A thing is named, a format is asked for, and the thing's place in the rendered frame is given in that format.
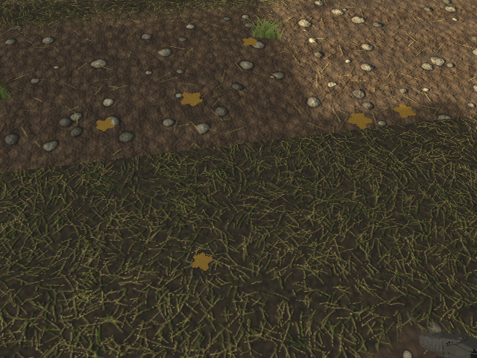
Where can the right robot hand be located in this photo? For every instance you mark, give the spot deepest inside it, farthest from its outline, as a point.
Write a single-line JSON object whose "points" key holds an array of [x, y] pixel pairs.
{"points": [[451, 345]]}

